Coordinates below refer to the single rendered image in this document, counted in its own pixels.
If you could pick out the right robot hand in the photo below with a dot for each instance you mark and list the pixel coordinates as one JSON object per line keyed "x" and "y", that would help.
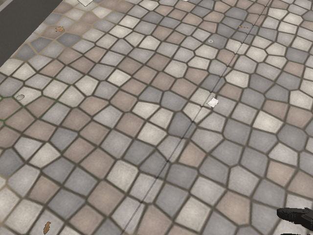
{"x": 297, "y": 216}

